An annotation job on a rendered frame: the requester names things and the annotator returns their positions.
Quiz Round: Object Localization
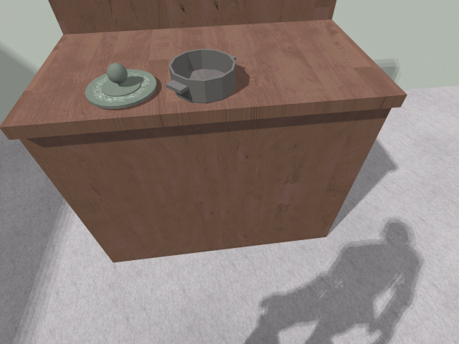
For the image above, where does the pot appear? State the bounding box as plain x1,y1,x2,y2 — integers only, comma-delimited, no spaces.
166,49,236,103

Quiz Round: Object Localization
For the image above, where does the lid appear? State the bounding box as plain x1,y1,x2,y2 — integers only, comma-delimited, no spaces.
85,69,157,109

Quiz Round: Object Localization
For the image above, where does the table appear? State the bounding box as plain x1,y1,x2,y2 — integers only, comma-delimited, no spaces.
0,0,407,262

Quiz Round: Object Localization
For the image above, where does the knob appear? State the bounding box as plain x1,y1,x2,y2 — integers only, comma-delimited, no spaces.
107,63,128,84

